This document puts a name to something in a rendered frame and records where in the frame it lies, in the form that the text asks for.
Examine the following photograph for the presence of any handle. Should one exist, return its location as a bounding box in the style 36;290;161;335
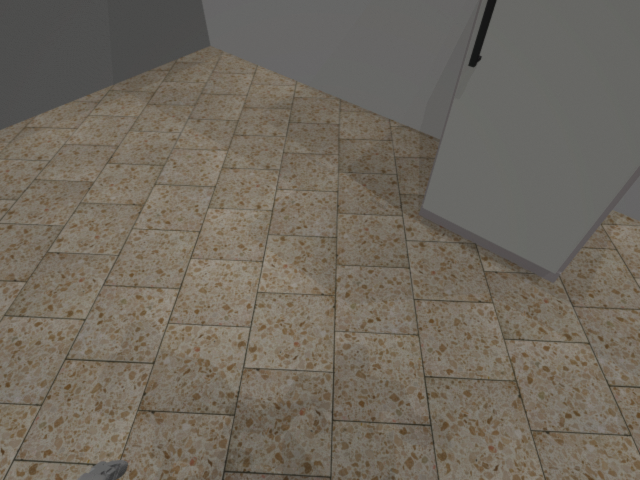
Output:
468;0;497;67

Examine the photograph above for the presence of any robot left hand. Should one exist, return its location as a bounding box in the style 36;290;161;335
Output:
77;460;128;480

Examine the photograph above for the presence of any fridge door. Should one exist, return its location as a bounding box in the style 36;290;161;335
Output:
422;0;640;274

